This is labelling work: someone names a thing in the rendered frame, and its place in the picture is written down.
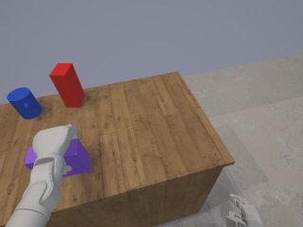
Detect left robot forearm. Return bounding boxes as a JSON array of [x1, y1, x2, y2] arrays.
[[5, 153, 64, 227]]

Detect table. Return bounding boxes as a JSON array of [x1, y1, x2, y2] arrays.
[[0, 71, 236, 227]]

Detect right robot hand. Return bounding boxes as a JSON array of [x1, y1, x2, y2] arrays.
[[226, 194, 263, 227]]

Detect sponge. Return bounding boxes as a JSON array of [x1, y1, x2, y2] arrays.
[[24, 138, 91, 177]]

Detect left robot hand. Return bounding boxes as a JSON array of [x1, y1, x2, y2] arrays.
[[32, 123, 79, 175]]

